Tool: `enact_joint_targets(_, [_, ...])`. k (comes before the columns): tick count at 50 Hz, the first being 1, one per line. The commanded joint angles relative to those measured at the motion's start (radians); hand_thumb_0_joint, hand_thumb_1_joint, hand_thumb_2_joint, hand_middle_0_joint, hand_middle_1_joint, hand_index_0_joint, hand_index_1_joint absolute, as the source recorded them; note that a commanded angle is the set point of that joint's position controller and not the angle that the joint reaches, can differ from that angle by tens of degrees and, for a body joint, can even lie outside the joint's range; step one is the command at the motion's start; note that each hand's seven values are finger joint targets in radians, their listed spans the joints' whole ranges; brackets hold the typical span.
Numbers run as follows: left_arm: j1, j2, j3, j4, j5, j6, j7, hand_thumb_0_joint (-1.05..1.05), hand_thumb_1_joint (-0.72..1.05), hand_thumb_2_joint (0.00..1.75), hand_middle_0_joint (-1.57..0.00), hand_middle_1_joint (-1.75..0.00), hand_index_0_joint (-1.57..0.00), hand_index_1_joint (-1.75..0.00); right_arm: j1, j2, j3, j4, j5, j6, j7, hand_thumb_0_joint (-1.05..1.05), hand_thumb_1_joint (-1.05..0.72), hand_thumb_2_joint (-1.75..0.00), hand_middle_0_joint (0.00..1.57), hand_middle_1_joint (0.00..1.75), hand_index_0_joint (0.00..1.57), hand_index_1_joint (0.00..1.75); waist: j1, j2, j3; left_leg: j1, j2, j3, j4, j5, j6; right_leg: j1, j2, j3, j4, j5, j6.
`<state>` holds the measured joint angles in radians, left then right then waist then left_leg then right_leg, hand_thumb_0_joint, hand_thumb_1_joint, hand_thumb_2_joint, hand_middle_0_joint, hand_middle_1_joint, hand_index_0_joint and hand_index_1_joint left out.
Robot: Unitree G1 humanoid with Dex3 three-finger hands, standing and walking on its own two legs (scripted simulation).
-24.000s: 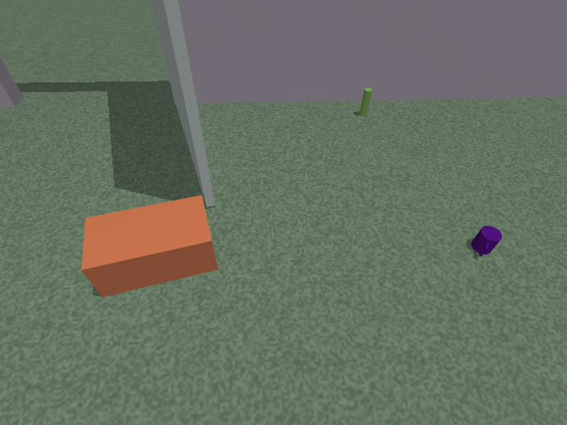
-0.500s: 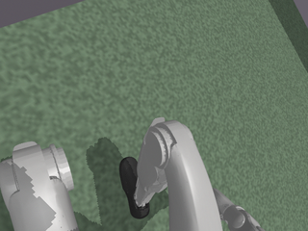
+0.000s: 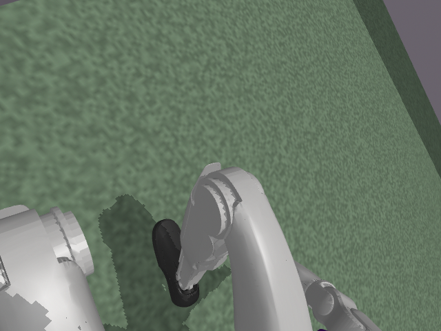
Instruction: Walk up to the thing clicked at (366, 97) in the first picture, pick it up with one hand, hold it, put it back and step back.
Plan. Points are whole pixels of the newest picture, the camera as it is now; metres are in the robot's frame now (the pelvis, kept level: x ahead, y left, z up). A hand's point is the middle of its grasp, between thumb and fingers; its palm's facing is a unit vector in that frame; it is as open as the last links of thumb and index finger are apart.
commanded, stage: lower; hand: left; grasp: from the side
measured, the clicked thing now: out of the picture +0.47 +0.31 -0.19
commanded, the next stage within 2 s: loosen in 0.12 s
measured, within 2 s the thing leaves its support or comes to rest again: rests again in 0.16 s
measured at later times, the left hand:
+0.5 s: hand out of the picture +0.47 +0.30 -0.17, palm faces +0.35 -0.94 -0.01, open 6.3 cm
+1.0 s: hand out of the picture +0.47 +0.31 -0.16, palm faces +0.38 -0.92 +0.02, open 13.6 cm
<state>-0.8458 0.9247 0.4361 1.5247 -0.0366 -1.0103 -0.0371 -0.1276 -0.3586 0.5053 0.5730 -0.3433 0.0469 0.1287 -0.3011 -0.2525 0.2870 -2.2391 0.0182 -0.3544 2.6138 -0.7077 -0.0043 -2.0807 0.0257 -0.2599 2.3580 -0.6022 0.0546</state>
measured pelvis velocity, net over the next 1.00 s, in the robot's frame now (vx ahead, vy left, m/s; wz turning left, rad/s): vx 0.00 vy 0.00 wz -0.02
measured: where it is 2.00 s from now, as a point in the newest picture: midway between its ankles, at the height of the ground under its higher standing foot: (127, 309)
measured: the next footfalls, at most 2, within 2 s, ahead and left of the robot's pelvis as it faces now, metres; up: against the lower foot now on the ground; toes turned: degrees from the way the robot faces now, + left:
none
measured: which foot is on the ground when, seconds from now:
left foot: down 0.00-1.00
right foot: down 0.00-1.00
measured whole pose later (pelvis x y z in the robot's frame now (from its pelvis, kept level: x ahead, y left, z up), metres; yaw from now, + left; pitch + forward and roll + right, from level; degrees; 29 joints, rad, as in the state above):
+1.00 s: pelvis +0.00 +0.00 +0.00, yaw -1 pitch +15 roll -19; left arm -0.85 0.97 0.49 1.50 -0.07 -1.04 -0.05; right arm -0.15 -0.36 0.55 0.55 -0.35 0.06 0.11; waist -0.30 -0.28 0.31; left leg -2.22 0.03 -0.38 2.61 -0.71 0.00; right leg -2.05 0.04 -0.28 2.33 -0.59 0.07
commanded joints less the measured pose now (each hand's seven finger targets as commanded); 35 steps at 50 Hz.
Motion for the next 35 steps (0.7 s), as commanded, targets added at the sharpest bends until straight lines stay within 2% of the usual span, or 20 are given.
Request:
enact_joint_targets(1, [-0.275,0.127,0.009,-0.163,-0.013,-0.093,-0.003,0.00,0.59,1.29,-1.30,-1.39,-1.31,-1.38,0.067,-0.365,-0.098,-0.004,-0.013,0.011,-0.023,0.00,-0.88,-0.90,0.20,0.30,0.20,0.30,-0.144,0.596,-0.590,0.462,0.058,0.071,-0.322,0.153,-0.022,0.290,0.057,-0.070,-0.163,0.193,-0.051])
enact_joint_targets(6, [-0.281,0.148,0.014,-0.160,-0.014,-0.101,0.000,0.00,0.58,1.28,-1.30,-1.38,-1.31,-1.37,0.054,-0.368,-0.089,-0.010,-0.013,0.011,-0.024,0.00,-0.89,-0.90,0.20,0.30,0.20,0.30,-0.151,0.593,-0.562,0.447,0.061,0.058,-0.329,0.148,-0.023,0.282,0.060,-0.080,-0.162,0.187,-0.054])
enact_joint_targets(10, [-0.260,0.144,0.003,-0.161,0.000,-0.103,0.001,0.00,0.60,1.29,-1.29,-1.38,-1.30,-1.37,0.058,-0.373,-0.087,0.001,-0.023,0.014,-0.026,0.00,-0.88,-0.90,0.20,0.30,0.20,0.30,-0.159,0.627,-0.569,0.511,0.069,0.046,-0.330,0.214,-0.033,0.279,0.061,-0.085,-0.154,0.231,-0.054])
enact_joint_targets(12, [-0.264,0.152,0.007,-0.161,0.001,-0.105,0.006,0.00,0.57,1.21,-1.34,-1.35,-1.35,-1.33,0.051,-0.375,-0.083,0.003,-0.025,0.015,-0.027,0.00,-0.89,-0.89,0.20,0.30,0.20,0.30,-0.163,0.643,-0.560,0.519,0.072,0.043,-0.329,0.228,-0.034,0.280,0.060,-0.085,-0.152,0.241,-0.052])
enact_joint_targets(14, [-0.282,0.170,0.027,-0.184,-0.010,-0.114,0.015,0.00,0.42,1.05,-1.22,-1.19,-1.24,-1.17,0.045,-0.375,-0.080,-0.007,-0.025,0.017,-0.025,0.00,-0.89,-0.89,0.20,0.30,0.20,0.30,-0.157,0.633,-0.567,0.506,0.071,0.043,-0.328,0.213,-0.032,0.290,0.061,-0.085,-0.155,0.234,-0.053])
enact_joint_targets(16, [-0.286,0.163,0.035,-0.178,-0.026,-0.119,0.016,0.00,0.37,0.89,-1.11,-1.04,-1.14,-1.01,0.046,-0.375,-0.077,-0.011,-0.026,0.019,-0.024,0.00,-0.90,-0.89,0.20,0.30,0.20,0.30,-0.161,0.634,-0.564,0.491,0.067,0.050,-0.324,0.197,-0.029,0.303,0.065,-0.086,-0.161,0.224,-0.052])
enact_joint_targets(17, [-0.295,0.162,0.034,-0.183,-0.030,-0.123,0.015,0.00,0.35,0.81,-1.09,-1.00,-1.11,-0.97,0.038,-0.378,-0.079,-0.010,-0.023,0.017,-0.024,0.00,-0.90,-0.89,0.20,0.30,0.20,0.30,-0.159,0.619,-0.551,0.473,0.068,0.044,-0.331,0.167,-0.028,0.286,0.064,-0.088,-0.162,0.203,-0.053])
enact_joint_targets(20, [-0.274,0.151,0.019,-0.165,-0.024,-0.121,0.007,0.00,0.24,0.69,-1.03,-0.91,-1.05,-0.89,0.036,-0.373,-0.077,-0.007,-0.027,0.016,-0.027,0.00,-0.90,-0.89,0.20,0.30,0.20,0.30,-0.162,0.608,-0.547,0.474,0.067,0.050,-0.321,0.170,-0.024,0.293,0.066,-0.085,-0.170,0.211,-0.051])
enact_joint_targets(23, [-0.277,0.150,-0.001,-0.151,-0.013,-0.115,-0.002,0.00,0.17,0.63,-1.00,-0.87,-1.02,-0.84,0.035,-0.373,-0.075,-0.007,-0.025,0.017,-0.028,0.00,-0.90,-0.89,0.20,0.30,0.20,0.30,-0.171,0.602,-0.533,0.447,0.064,0.053,-0.328,0.146,-0.021,0.288,0.067,-0.089,-0.176,0.190,-0.053])
enact_joint_targets(24, [-0.261,0.146,0.000,-0.142,-0.016,-0.111,-0.002,0.00,0.09,0.63,-0.92,-0.79,-0.94,-0.78,0.039,-0.369,-0.074,-0.010,-0.024,0.017,-0.027,0.00,-0.90,-0.89,0.20,0.30,0.20,0.30,-0.163,0.585,-0.536,0.439,0.063,0.060,-0.319,0.147,-0.017,0.300,0.069,-0.086,-0.182,0.194,-0.052])
enact_joint_targets(25, [-0.253,0.144,0.001,-0.142,-0.019,-0.107,-0.005,0.00,0.09,0.55,-0.91,-0.77,-0.93,-0.74,0.042,-0.369,-0.074,-0.011,-0.024,0.019,-0.028,0.00,-0.90,-0.89,0.20,0.30,0.20,0.30,-0.162,0.578,-0.543,0.444,0.064,0.059,-0.317,0.157,-0.017,0.307,0.070,-0.086,-0.182,0.201,-0.051])
enact_joint_targets(28, [-0.260,0.138,0.008,-0.136,-0.028,-0.104,-0.004,0.00,-0.08,0.47,-0.72,-0.61,-0.73,-0.60,0.038,-0.375,-0.076,-0.014,-0.022,0.017,-0.027,0.00,-0.90,-0.89,0.20,0.30,0.20,0.30,-0.163,0.571,-0.547,0.450,0.064,0.051,-0.322,0.151,-0.017,0.296,0.071,-0.090,-0.182,0.197,-0.052])
enact_joint_targets(31, [-0.234,0.130,0.012,-0.104,-0.025,-0.095,-0.004,0.00,-0.10,0.43,-0.65,-0.55,-0.66,-0.54,0.040,-0.380,-0.078,-0.019,-0.018,0.020,-0.027,0.00,-0.90,-0.90,0.20,0.30,0.20,0.30,-0.161,0.577,-0.519,0.454,0.067,0.031,-0.348,0.134,-0.025,0.273,0.068,-0.100,-0.173,0.180,-0.054])
enact_joint_targets(33, [-0.240,0.133,0.002,-0.113,-0.020,-0.096,-0.009,0.00,-0.14,0.41,-0.62,-0.51,-0.63,-0.51,0.030,-0.377,-0.078,-0.019,-0.019,0.020,-0.028,0.00,-0.90,-0.90,0.20,0.30,0.20,0.30,-0.157,0.592,-0.518,0.471,0.069,0.031,-0.350,0.133,-0.028,0.257,0.068,-0.099,-0.172,0.177,-0.056])
enact_joint_targets(35, [-0.255,0.127,-0.012,-0.120,-0.014,-0.098,-0.011,0.00,-0.15,0.40,-0.60,-0.49,-0.60,-0.48,0.030,-0.376,-0.077,-0.020,-0.019,0.023,-0.030,0.00,-0.90,-0.90,0.20,0.30,0.20,0.30,-0.165,0.593,-0.506,0.463,0.068,0.032,-0.351,0.137,-0.026,0.257,0.067,-0.098,-0.171,0.179,-0.056])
